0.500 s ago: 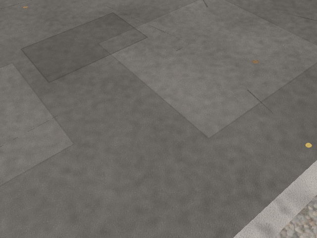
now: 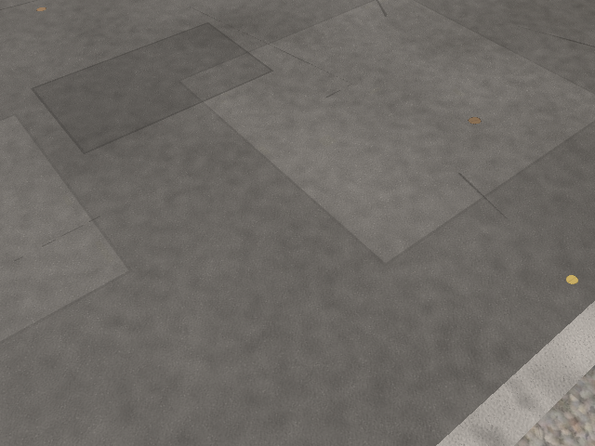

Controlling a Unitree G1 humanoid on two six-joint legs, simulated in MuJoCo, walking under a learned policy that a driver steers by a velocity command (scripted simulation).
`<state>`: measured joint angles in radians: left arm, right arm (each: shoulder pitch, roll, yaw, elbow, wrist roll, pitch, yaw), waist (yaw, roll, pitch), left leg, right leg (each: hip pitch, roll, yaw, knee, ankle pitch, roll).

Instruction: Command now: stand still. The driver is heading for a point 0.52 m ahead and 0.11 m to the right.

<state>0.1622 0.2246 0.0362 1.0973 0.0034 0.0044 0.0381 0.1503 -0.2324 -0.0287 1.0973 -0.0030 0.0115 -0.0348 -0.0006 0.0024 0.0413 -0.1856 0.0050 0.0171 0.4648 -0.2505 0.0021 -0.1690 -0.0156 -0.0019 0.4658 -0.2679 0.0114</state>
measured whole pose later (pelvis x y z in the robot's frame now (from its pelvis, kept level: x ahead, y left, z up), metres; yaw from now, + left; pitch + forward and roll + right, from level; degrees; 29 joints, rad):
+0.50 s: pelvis +0.00 +0.00 +0.00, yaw +0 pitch -1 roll +0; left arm 0.24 0.20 0.02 1.13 0.00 0.00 0.05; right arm 0.22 -0.20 -0.02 1.12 0.00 0.00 -0.04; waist 0.00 0.00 0.04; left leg -0.21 0.00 0.02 0.47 -0.24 0.01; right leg -0.19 -0.02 0.00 0.47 -0.26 0.01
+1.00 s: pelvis +0.00 +0.00 +0.00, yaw +0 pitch -1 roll +0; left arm 0.28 0.18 0.02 1.12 0.00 0.00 0.05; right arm 0.26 -0.18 -0.02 1.11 0.00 0.00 -0.04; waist 0.00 0.00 0.03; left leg -0.21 0.00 0.02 0.48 -0.25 0.01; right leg -0.19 -0.02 0.00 0.47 -0.27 0.02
